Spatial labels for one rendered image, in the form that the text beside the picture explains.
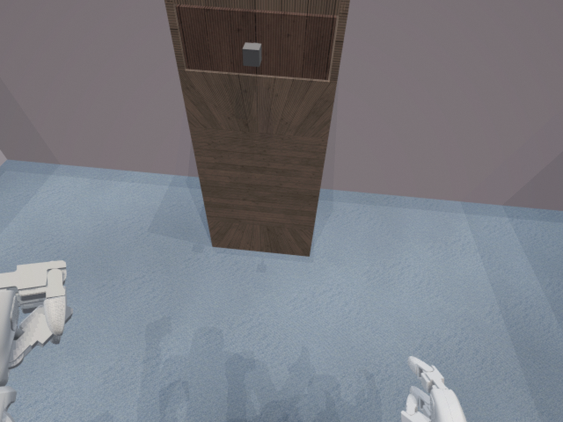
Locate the left robot hand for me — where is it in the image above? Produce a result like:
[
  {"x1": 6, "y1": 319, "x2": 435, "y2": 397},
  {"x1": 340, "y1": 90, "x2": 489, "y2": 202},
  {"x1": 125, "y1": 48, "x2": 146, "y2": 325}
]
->
[{"x1": 0, "y1": 260, "x2": 73, "y2": 387}]

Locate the right robot hand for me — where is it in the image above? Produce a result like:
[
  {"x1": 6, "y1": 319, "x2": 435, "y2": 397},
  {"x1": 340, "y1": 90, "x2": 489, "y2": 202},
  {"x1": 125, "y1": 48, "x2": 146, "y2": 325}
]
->
[{"x1": 401, "y1": 356, "x2": 467, "y2": 422}]

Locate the drawer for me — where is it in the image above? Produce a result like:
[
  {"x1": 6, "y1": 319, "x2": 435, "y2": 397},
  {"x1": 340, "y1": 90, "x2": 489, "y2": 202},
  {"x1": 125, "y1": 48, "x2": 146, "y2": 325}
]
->
[{"x1": 176, "y1": 4, "x2": 337, "y2": 80}]

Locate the cabinet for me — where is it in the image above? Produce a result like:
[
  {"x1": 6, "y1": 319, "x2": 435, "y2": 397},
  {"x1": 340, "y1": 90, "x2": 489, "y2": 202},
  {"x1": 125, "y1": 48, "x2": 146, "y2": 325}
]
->
[{"x1": 165, "y1": 0, "x2": 350, "y2": 257}]

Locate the handle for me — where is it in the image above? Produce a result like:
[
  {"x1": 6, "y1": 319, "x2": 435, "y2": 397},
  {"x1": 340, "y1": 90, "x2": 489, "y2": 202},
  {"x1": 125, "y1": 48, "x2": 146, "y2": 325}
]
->
[{"x1": 243, "y1": 42, "x2": 261, "y2": 67}]

